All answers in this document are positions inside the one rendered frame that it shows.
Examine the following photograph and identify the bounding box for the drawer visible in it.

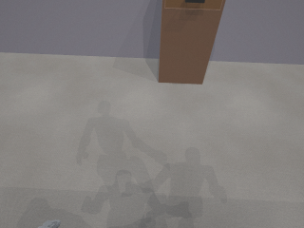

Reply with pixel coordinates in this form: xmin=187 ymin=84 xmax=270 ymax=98
xmin=165 ymin=0 xmax=222 ymax=10

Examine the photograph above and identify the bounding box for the cabinet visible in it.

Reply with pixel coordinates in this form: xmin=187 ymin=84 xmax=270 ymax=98
xmin=158 ymin=0 xmax=226 ymax=85

